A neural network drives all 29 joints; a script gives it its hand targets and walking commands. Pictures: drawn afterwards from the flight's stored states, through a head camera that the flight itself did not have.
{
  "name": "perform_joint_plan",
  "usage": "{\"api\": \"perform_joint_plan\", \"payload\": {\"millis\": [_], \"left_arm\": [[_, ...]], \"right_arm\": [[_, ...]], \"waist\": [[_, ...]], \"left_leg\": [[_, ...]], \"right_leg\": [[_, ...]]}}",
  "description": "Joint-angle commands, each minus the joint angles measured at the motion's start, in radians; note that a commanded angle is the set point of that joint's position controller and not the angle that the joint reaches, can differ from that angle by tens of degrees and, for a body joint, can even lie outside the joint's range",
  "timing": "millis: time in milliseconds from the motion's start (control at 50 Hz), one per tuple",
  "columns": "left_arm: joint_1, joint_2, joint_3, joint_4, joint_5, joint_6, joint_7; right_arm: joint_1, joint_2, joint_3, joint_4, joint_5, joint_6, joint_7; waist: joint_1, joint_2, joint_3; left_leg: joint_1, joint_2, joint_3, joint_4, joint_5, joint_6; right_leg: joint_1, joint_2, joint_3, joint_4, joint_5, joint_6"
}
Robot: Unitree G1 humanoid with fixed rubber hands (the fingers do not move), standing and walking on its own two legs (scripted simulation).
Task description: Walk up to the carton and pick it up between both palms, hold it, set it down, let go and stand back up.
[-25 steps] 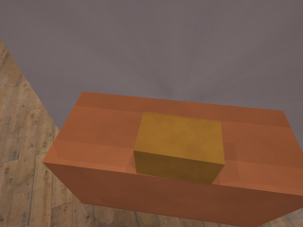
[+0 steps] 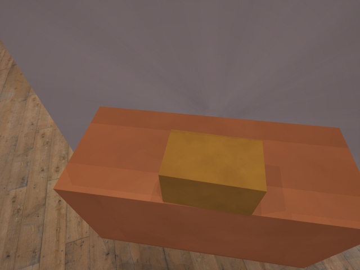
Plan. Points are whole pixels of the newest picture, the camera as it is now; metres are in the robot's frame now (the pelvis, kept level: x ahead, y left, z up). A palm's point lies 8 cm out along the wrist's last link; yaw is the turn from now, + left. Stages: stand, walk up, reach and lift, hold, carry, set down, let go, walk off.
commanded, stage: stand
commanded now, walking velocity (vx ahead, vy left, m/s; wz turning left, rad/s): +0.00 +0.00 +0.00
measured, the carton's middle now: (210, 172) +0.41 -0.06 -0.12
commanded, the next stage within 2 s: none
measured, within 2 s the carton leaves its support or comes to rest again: neither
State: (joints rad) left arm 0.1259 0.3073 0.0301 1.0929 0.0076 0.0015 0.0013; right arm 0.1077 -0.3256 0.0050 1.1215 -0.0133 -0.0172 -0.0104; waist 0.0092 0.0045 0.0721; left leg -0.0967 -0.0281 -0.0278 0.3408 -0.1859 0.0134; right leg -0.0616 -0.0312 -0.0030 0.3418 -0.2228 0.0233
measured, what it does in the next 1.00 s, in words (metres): stands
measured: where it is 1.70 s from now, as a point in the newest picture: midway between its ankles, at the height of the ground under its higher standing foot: outside the picture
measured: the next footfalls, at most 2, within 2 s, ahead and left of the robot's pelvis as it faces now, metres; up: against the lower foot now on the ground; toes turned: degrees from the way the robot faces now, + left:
none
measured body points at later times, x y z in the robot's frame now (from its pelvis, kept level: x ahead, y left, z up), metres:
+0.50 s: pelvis +0.00 -0.01 +0.00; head +0.01 +0.00 +0.45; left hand +0.06 +0.28 -0.14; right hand +0.09 -0.30 -0.13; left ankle +0.00 +0.11 -0.75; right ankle -0.02 -0.13 -0.75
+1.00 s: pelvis +0.01 +0.00 +0.00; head +0.02 +0.01 +0.45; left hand +0.08 +0.29 -0.14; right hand +0.09 -0.29 -0.13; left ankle +0.00 +0.11 -0.75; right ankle -0.02 -0.13 -0.75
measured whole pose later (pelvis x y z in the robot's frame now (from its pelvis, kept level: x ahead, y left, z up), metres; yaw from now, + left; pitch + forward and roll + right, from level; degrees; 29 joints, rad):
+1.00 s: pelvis +0.01 +0.00 +0.00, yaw +0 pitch -3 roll +0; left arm 0.11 0.32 0.02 1.11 0.01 -0.01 0.01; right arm 0.10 -0.32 0.01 1.11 -0.01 -0.02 -0.01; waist 0.01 -0.01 0.09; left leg -0.09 -0.02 -0.02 0.34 -0.20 0.01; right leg -0.04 -0.03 0.00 0.32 -0.22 0.03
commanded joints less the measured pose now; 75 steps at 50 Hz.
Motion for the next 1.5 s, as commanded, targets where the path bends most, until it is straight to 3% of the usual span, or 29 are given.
{"api": "perform_joint_plan", "payload": {"millis": [0, 20, 40, 80, 120, 160, 180, 200, 300, 500, 540, 560, 620, 700, 720, 780, 900, 920, 960, 980, 1080, 1100, 1160, 1180, 1200, 1240, 1300, 1400, 1480], "left_arm": [[-0.029, 0.223, 0.038, -0.065, 0.003, -0.020, 0.010], [-0.027, 0.209, 0.037, -0.055, 0.001, -0.020, 0.015], [-0.033, 0.216, 0.039, -0.063, 0.006, -0.025, 0.016], [-0.022, 0.229, 0.033, -0.063, 0.005, -0.017, 0.012], [-0.027, 0.239, 0.038, -0.057, 0.010, -0.018, 0.012], [-0.024, 0.232, 0.042, -0.048, 0.003, -0.005, 0.015], [-0.056, 0.232, 0.042, -0.047, 0.020, -0.012, 0.021], [-0.042, 0.215, 0.030, -0.061, 0.000, -0.018, 0.016], [-0.046, 0.234, 0.036, -0.036, 0.003, -0.020, 0.010], [-0.022, 0.210, 0.027, -0.038, 0.001, -0.021, 0.013], [-0.012, 0.192, 0.023, -0.040, -0.004, -0.027, 0.010], [-0.058, 0.226, 0.033, -0.031, -0.003, -0.028, 0.009], [-0.045, 0.228, 0.033, -0.041, 0.003, -0.021, 0.011], [-0.040, 0.239, 0.037, -0.035, 0.006, -0.023, 0.009], [-0.032, 0.228, 0.033, -0.030, 0.005, -0.024, 0.013], [-0.031, 0.221, 0.024, -0.033, -0.003, -0.026, 0.010], [-0.046, 0.200, 0.021, -0.060, -0.007, -0.029, 0.013], [-0.049, 0.209, 0.022, -0.044, 0.000, -0.030, 0.018], [-0.056, 0.231, 0.032, -0.055, 0.008, -0.023, 0.014], [-0.045, 0.223, 0.026, -0.049, -0.003, -0.018, 0.018], [-0.023, 0.227, 0.034, -0.058, -0.001, -0.016, 0.010], [-0.044, 0.245, 0.037, -0.048, 0.005, -0.012, 0.013], [-0.022, 0.246, 0.042, -0.051, 0.003, -0.021, 0.011], [-0.040, 0.217, 0.035, -0.041, -0.003, -0.022, 0.011], [-0.024, 0.265, 0.046, -0.039, 0.008, -0.015, 0.012], [-0.036, 0.229, 0.040, -0.058, 0.011, -0.027, 0.015], [-0.050, 0.261, 0.041, -0.046, 0.003, -0.028, 0.012], [-0.018, 0.227, 0.023, -0.039, -0.005, -0.022, 0.013], [-0.064, 0.226, 0.025, -0.061, 0.014, -0.020, 0.009]], "right_arm": [[-0.002, -0.239, -0.047, -0.052, 0.010, -0.018, -0.015], [-0.035, -0.242, -0.043, -0.058, 0.000, -0.019, -0.013], [-0.069, -0.240, -0.050, -0.065, -0.004, -0.022, -0.013], [-0.027, -0.239, -0.041, -0.052, 0.001, -0.013, -0.006], [-0.043, -0.197, -0.034, -0.069, 0.001, -0.023, -0.005], [-0.065, -0.246, -0.043, -0.073, -0.002, -0.017, -0.002], [-0.051, -0.236, -0.043, -0.058, 0.003, -0.007, -0.008], [-0.053, -0.217, -0.028, -0.055, -0.004, -0.015, -0.009], [-0.061, -0.259, -0.055, -0.073, 0.002, -0.019, -0.007], [-0.053, -0.272, -0.056, -0.062, -0.006, -0.021, -0.011], [-0.032, -0.249, -0.044, -0.076, 0.004, -0.023, -0.012], [-0.037, -0.235, -0.042, -0.071, 0.013, -0.021, -0.005], [-0.060, -0.212, -0.033, -0.074, 0.009, -0.022, 0.000], [-0.036, -0.262, -0.050, -0.053, 0.000, -0.020, -0.007], [-0.044, -0.252, -0.045, -0.055, 0.006, -0.014, -0.006], [-0.007, -0.225, -0.035, -0.055, 0.011, -0.015, -0.008], [-0.044, -0.229, -0.042, -0.083, 0.011, -0.016, -0.010], [-0.031, -0.213, -0.028, -0.082, 0.011, -0.024, -0.006], [-0.045, -0.255, -0.048, -0.058, 0.007, -0.026, -0.013], [-0.022, -0.253, -0.037, -0.052, 0.002, -0.021, -0.011], [-0.048, -0.238, -0.040, -0.068, 0.004, -0.030, -0.011], [-0.080, -0.249, -0.046, -0.072, 0.003, -0.023, -0.014], [-0.054, -0.248, -0.048, -0.078, 0.005, -0.026, -0.016], [-0.043, -0.259, -0.049, -0.075, 0.013, -0.029, -0.009], [-0.036, -0.238, -0.045, -0.075, 0.003, -0.028, -0.008], [-0.066, -0.201, -0.036, -0.085, 0.005, -0.022, 0.002], [-0.038, -0.238, -0.054, -0.073, 0.004, -0.020, -0.006], [-0.049, -0.230, -0.046, -0.072, 0.011, -0.016, -0.004], [-0.063, -0.244, -0.053, -0.059, 0.007, -0.019, -0.012]], "waist": [[-0.006, -0.035, -0.091], [-0.004, 0.044, -0.087], [0.017, -0.039, -0.083], [0.011, 0.052, -0.089], [-0.005, -0.019, -0.074], [0.019, 0.022, -0.050], [-0.011, 0.016, -0.022], [0.008, -0.021, -0.024], [0.006, -0.069, -0.061], [0.019, 0.006, -0.068], [0.012, -0.005, -0.088], [0.002, -0.077, -0.102], [0.001, 0.053, -0.089], [0.004, -0.022, -0.070], [0.000, 0.033, -0.051], [0.008, -0.037, -0.124], [0.003, 0.039, -0.149], [-0.013, -0.013, -0.112], [0.010, -0.060, -0.124], [0.004, 0.013, -0.102], [0.022, -0.015, -0.086], [0.022, 0.026, -0.070], [-0.001, -0.034, -0.099], [-0.011, 0.023, -0.104], [-0.002, -0.027, -0.075], [0.012, 0.051, -0.065], [-0.003, -0.021, -0.086], [-0.004, -0.021, -0.074], [0.010, 0.019, -0.077]], "left_leg": [[0.023, 0.140, -0.087, -0.030, 0.268, 0.027], [-0.010, 0.132, -0.105, -0.047, 0.246, 0.026], [-0.012, 0.140, -0.118, -0.058, 0.218, 0.017], [0.003, 0.133, -0.099, -0.043, 0.196, 0.016], [-0.004, 0.134, -0.109, -0.063, 0.144, 0.015], [-0.046, 0.123, -0.104, -0.066, 0.095, 0.010], [-0.056, 0.127, -0.115, -0.093, 0.109, 0.006], [-0.071, 0.137, -0.103, -0.083, 0.080, 0.013], [0.004, 0.149, -0.130, -0.045, 0.164, 0.025], [0.008, 0.148, -0.097, -0.026, 0.284, 0.025], [0.030, 0.147, -0.111, -0.034, 0.283, 0.025], [0.019, 0.153, -0.115, -0.059, 0.281, 0.020], [0.000, 0.147, -0.100, -0.050, 0.177, 0.015], [0.007, 0.145, -0.107, -0.054, 0.164, 0.016], [0.006, 0.135, -0.094, -0.069, 0.201, 0.006], [0.029, 0.160, -0.105, -0.027, 0.308, 0.021], [0.057, 0.153, -0.083, -0.022, 0.377, 0.013], [0.055, 0.147, -0.093, -0.039, 0.386, 0.007], [0.059, 0.148, -0.085, -0.034, 0.355, 0.008], [0.027, 0.147, -0.090, -0.040, 0.359, 0.015], [0.022, 0.146, -0.095, -0.057, 0.308, 0.006], [0.031, 0.149, -0.090, -0.041, 0.318, 0.019], [0.039, 0.164, -0.122, -0.064, 0.244, 0.020], [0.009, 0.163, -0.121, -0.075, 0.234, 0.025], [0.037, 0.155, -0.120, -0.069, 0.212, 0.015], [0.007, 0.145, -0.106, -0.071, 0.228, 0.015], [0.024, 0.149, -0.092, -0.047, 0.293, 0.013], [0.015, 0.155, -0.121, -0.054, 0.185, 0.029], [0.014, 0.143, -0.085, -0.057, 0.274, 0.012]], "right_leg": [[-0.015, -0.102, 0.081, -0.060, 0.210, -0.046], [0.017, -0.109, 0.085, -0.057, 0.193, -0.043], [0.013, -0.097, 0.055, -0.063, 0.151, -0.040], [0.005, -0.092, 0.082, -0.074, 0.129, -0.042], [-0.010, -0.098, 0.079, -0.086, 0.127, -0.043], [0.001, -0.103, 0.088, -0.078, 0.120, -0.058], [-0.021, -0.108, 0.083, -0.066, 0.130, -0.060], [-0.005, -0.114, 0.109, -0.083, 0.093, -0.057], [-0.030, -0.109, 0.080, -0.080, 0.106, -0.055], [-0.002, -0.105, 0.073, -0.078, 0.223, -0.050], [0.018, -0.106, 0.071, -0.083, 0.231, -0.048], [0.021, -0.109, 0.067, -0.061, 0.201, -0.038], [0.019, -0.108, 0.088, -0.100, 0.146, -0.044], [0.009, -0.101, 0.083, -0.092, 0.164, -0.045], [-0.017, -0.108, 0.072, -0.085, 0.154, -0.042], [0.035, -0.111, 0.078, -0.062, 0.245, -0.049], [0.031, -0.102, 0.076, -0.046, 0.301, -0.049], [0.005, -0.103, 0.061, -0.056, 0.273, -0.039], [0.018, -0.097, 0.054, -0.049, 0.274, -0.038], [0.031, -0.111, 0.062, -0.048, 0.248, -0.045], [0.027, -0.095, 0.052, -0.053, 0.193, -0.036], [-0.010, -0.091, 0.051, -0.057, 0.190, -0.040], [0.004, -0.096, 0.050, -0.059, 0.163, -0.044], [0.016, -0.105, 0.065, -0.070, 0.131, -0.041], [-0.005, -0.090, 0.060, -0.073, 0.121, -0.045], [0.008, -0.105, 0.072, -0.085, 0.131, -0.050], [0.021, -0.108, 0.055, -0.065, 0.222, -0.033], [-0.013, -0.104, 0.071, -0.081, 0.126, -0.048], [0.002, -0.096, 0.056, -0.054, 0.192, -0.039]]}}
